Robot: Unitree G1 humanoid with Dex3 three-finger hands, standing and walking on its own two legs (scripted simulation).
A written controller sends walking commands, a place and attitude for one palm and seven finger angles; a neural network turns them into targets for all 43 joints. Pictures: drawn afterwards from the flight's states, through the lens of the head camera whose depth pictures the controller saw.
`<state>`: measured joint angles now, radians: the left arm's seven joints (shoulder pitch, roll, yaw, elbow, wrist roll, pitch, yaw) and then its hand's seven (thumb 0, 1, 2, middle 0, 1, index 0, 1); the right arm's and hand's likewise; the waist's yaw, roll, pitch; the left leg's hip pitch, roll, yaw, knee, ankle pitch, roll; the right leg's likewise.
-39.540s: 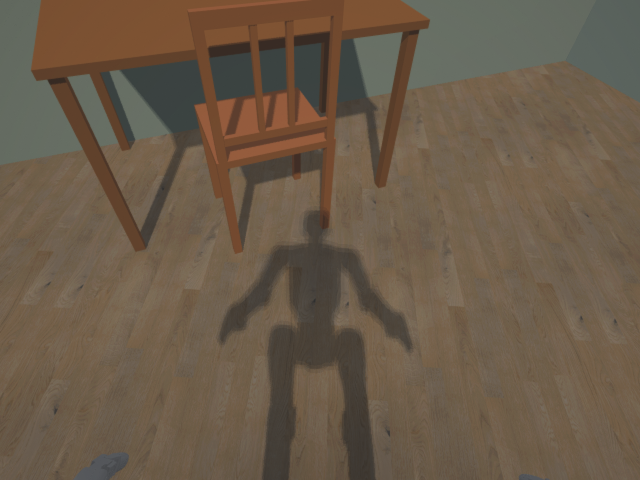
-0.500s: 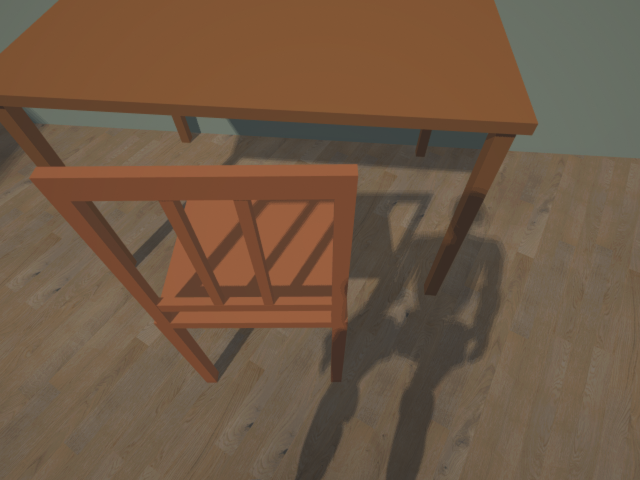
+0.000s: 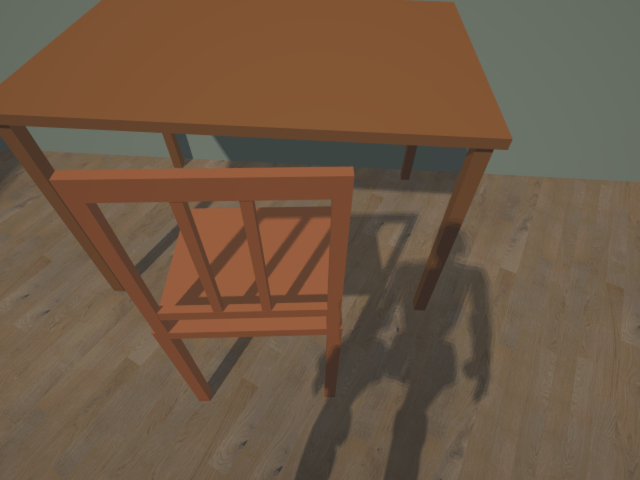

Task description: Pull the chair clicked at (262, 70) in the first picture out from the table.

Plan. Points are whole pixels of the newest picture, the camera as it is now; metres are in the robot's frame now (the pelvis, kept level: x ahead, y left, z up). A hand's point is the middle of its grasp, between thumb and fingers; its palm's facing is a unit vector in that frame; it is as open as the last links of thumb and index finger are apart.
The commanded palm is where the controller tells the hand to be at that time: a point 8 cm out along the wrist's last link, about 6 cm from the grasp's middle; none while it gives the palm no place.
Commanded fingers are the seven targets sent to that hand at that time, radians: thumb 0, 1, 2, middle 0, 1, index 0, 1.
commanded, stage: come to a stop and stand still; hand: left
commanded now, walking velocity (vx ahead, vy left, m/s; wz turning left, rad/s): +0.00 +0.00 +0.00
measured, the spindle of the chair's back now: (201, 262) +0.46 +0.24 -0.07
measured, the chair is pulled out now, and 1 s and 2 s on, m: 0.20 0.20 0.20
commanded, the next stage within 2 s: look again from close up in 1.12 s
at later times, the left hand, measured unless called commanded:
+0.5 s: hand out of the picture +0.02 +0.23 -0.17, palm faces -0.01 -0.98 -0.20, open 7.4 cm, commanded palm none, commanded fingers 0.00 0.90 0.90 -0.20 -0.30 -0.20 -0.30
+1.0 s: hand out of the picture +0.04 +0.20 -0.17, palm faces +0.00 -0.98 -0.19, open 7.4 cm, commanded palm none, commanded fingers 0.00 0.90 0.90 -0.20 -0.30 -0.20 -0.30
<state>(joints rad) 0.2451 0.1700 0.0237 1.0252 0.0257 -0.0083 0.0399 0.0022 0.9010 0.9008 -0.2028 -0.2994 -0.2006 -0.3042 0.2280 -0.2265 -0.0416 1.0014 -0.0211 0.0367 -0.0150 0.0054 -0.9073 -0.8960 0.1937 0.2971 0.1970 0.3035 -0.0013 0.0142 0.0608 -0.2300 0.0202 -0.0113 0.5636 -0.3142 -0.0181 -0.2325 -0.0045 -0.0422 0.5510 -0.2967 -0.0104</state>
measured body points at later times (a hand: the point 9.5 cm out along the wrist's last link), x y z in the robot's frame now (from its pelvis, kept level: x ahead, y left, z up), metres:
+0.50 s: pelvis +0.01 +0.05 +0.00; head +0.04 +0.06 +0.45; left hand +0.02 +0.28 -0.16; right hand +0.01 -0.17 -0.15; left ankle +0.00 +0.13 -0.73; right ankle +0.00 -0.11 -0.73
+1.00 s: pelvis +0.03 +0.02 +0.01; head +0.05 +0.03 +0.46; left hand +0.04 +0.25 -0.15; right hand +0.05 -0.21 -0.15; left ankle +0.00 +0.13 -0.73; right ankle +0.00 -0.11 -0.73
